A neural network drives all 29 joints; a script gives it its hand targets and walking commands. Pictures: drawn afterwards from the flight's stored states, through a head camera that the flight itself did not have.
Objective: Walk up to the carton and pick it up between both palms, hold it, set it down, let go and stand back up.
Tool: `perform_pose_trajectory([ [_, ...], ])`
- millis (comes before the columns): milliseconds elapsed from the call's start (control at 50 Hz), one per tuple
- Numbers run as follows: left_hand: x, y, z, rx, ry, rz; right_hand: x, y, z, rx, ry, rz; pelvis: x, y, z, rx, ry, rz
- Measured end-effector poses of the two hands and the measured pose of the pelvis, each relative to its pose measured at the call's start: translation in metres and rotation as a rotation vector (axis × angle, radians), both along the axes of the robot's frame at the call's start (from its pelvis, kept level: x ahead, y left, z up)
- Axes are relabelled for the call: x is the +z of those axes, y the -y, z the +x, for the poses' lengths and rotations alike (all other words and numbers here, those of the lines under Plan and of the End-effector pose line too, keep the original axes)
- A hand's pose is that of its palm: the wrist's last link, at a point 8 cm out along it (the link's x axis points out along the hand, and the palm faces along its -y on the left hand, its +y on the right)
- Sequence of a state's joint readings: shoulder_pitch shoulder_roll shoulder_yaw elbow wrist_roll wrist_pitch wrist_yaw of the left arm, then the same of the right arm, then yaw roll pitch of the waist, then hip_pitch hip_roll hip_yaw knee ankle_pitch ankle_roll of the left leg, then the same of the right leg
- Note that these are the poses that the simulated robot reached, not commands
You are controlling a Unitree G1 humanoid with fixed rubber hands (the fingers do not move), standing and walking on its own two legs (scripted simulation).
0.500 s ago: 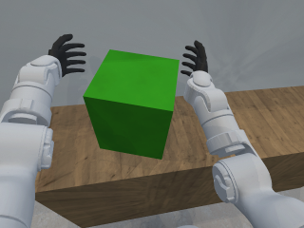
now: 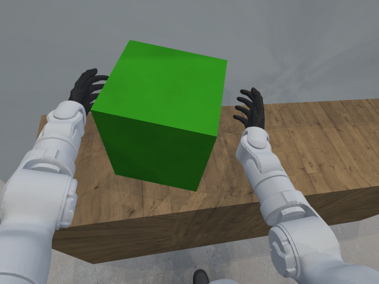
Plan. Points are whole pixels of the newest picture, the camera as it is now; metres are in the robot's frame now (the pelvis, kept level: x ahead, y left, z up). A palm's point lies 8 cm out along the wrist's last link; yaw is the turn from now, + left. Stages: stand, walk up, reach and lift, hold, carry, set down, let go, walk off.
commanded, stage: reach and lift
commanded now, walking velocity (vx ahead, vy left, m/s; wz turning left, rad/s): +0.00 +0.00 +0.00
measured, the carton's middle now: (166, 122) +0.45 +0.01 +0.04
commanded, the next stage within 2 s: none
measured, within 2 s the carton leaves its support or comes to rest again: neither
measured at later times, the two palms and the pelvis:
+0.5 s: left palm (93, 98) +0.49 +0.16 +0.08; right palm (237, 125) +0.40 -0.14 +0.08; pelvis +0.00 +0.00 +0.00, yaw +0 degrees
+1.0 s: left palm (96, 98) +0.49 +0.15 +0.08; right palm (236, 126) +0.39 -0.14 +0.08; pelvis +0.00 +0.00 +0.00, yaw +0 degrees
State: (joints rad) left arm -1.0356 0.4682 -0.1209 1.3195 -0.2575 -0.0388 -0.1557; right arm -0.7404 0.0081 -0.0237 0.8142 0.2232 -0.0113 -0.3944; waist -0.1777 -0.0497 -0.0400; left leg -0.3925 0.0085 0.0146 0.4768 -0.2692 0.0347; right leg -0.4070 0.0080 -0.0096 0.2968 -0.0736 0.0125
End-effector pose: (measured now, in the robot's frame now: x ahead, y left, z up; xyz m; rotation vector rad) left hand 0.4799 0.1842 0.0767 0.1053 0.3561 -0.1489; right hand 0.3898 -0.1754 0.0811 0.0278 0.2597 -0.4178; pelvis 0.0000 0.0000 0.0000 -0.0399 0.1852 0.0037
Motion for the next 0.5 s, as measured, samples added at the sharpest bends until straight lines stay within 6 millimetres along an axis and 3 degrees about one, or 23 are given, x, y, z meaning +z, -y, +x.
perform_pose_trajectory([
  [340, 0.006, 0.004, 0.009, 0.017, 0.005, -0.044, -0.007, -0.021, 0.005, 0.023, 0.001, -0.009, 0.000, -0.003, 0.003, 0.001, -0.011, -0.002],
  [500, 0.007, 0.026, 0.010, -0.028, 0.004, -0.047, -0.003, -0.035, 0.008, 0.033, 0.024, -0.027, 0.000, -0.003, 0.003, 0.001, -0.011, -0.002],
])
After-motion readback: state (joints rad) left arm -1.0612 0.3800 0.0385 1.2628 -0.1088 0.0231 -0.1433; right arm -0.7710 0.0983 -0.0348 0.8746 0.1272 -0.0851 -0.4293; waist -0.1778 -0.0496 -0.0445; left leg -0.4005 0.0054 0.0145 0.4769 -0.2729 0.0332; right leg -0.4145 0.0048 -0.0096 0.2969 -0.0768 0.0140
